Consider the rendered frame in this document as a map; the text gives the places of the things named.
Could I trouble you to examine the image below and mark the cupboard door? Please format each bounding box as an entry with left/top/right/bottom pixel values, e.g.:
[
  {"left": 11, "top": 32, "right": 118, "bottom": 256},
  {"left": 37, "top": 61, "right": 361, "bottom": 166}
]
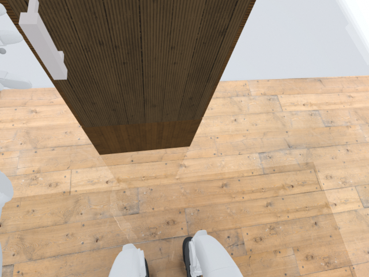
[{"left": 6, "top": 0, "right": 251, "bottom": 128}]

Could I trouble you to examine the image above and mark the handle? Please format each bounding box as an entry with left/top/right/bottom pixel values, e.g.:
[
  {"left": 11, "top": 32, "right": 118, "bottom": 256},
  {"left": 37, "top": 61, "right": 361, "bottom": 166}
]
[{"left": 18, "top": 0, "right": 67, "bottom": 80}]

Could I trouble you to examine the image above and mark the robot left upper arm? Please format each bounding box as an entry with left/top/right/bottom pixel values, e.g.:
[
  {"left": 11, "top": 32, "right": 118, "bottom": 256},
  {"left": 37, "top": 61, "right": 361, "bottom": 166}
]
[{"left": 0, "top": 171, "right": 14, "bottom": 277}]

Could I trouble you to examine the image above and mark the robot left thigh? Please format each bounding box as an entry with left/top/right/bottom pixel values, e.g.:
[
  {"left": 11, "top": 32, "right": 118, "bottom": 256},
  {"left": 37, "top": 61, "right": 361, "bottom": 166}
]
[{"left": 108, "top": 248, "right": 146, "bottom": 277}]

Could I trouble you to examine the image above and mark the left robot hand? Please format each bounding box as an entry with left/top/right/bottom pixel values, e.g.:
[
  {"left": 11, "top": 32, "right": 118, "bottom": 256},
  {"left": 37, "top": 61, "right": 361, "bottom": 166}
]
[{"left": 0, "top": 3, "right": 32, "bottom": 91}]

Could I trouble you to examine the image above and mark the robot right foot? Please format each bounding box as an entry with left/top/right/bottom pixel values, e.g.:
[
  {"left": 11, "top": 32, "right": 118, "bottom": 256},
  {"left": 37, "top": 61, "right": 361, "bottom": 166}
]
[{"left": 183, "top": 237, "right": 201, "bottom": 277}]

